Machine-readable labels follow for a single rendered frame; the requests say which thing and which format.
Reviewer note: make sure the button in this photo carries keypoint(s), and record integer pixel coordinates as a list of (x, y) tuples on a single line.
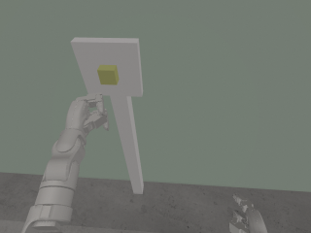
[(108, 74)]

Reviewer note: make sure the robot left hand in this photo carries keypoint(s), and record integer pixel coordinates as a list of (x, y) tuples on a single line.
[(79, 117)]

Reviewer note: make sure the panel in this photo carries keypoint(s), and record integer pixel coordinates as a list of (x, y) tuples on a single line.
[(125, 53)]

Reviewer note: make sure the robot right hand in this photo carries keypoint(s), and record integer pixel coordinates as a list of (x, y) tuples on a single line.
[(251, 222)]

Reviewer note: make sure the robot left forearm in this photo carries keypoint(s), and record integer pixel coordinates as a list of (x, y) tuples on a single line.
[(52, 207)]

